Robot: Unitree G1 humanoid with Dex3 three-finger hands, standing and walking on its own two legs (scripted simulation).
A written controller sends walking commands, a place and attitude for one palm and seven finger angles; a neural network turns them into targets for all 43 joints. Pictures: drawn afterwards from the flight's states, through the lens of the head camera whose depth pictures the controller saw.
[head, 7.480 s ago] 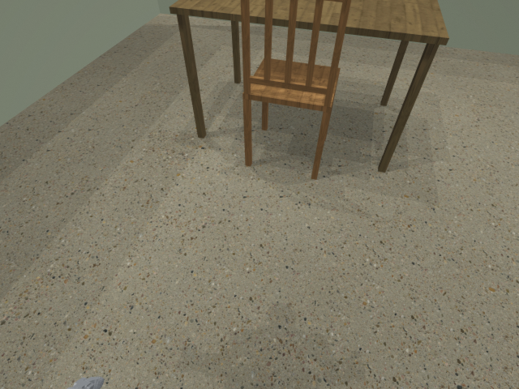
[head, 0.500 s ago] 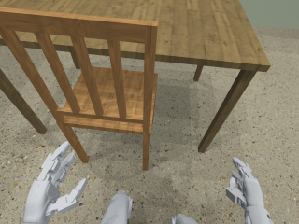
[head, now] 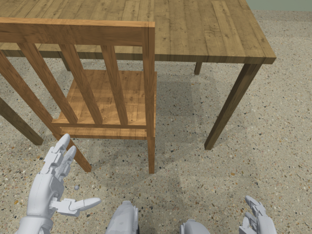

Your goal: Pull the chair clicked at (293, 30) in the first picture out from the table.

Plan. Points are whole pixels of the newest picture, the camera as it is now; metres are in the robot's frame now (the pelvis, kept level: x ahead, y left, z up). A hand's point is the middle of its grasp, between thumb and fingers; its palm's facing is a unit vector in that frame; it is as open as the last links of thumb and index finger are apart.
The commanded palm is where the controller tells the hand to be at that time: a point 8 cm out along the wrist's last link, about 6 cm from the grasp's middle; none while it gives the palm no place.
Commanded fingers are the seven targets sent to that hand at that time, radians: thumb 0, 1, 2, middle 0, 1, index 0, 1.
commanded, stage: raise the hand toward the chair's back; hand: left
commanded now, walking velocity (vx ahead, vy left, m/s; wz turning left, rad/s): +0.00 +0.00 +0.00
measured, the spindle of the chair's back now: (86, 91) +0.49 +0.24 +0.04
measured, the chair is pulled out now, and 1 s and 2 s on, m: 0.00 0.00 0.00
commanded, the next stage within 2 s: aim the fingers beside a spindle in 1.08 s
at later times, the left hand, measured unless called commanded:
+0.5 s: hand (64, 177) +0.23 +0.21 +0.06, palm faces +0.03 -1.00 -0.06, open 16.9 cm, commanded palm +0.22 +0.27 +0.06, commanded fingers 0.00 -0.50 0.30 -0.06 -0.08 -0.06 -0.08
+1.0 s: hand (69, 171) +0.25 +0.21 +0.06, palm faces +0.02 -1.00 -0.07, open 16.9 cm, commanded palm +0.23 +0.26 +0.06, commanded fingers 0.00 -0.50 0.30 -0.06 -0.08 -0.06 -0.08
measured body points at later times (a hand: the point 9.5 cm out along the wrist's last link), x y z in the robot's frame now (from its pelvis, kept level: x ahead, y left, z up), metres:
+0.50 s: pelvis +0.00 +0.01 +0.01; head +0.06 +0.02 +0.46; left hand +0.23 +0.27 +0.06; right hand +0.20 -0.22 -0.07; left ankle +0.09 +0.12 -0.64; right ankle -0.01 -0.12 -0.64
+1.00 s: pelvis +0.01 +0.00 +0.02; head +0.07 +0.01 +0.46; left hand +0.24 +0.26 +0.07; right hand +0.18 -0.25 -0.07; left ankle +0.09 +0.12 -0.64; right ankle -0.01 -0.12 -0.64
